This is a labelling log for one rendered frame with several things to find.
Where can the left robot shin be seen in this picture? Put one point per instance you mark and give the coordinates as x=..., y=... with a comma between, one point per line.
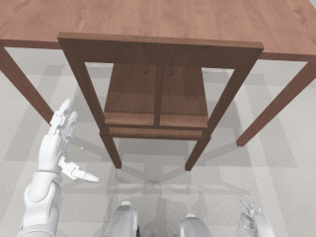
x=128, y=203

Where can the right robot hand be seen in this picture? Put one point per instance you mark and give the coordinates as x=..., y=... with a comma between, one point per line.
x=259, y=225

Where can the right robot thigh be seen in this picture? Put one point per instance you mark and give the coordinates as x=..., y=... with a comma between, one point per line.
x=193, y=227

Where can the chair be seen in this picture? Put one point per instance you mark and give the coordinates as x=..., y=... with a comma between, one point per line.
x=156, y=89

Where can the table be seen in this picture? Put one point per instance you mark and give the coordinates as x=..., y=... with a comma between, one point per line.
x=286, y=28

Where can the left robot hand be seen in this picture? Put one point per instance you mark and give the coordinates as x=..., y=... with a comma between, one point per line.
x=56, y=142

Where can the left robot forearm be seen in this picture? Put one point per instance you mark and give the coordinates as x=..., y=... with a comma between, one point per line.
x=41, y=198

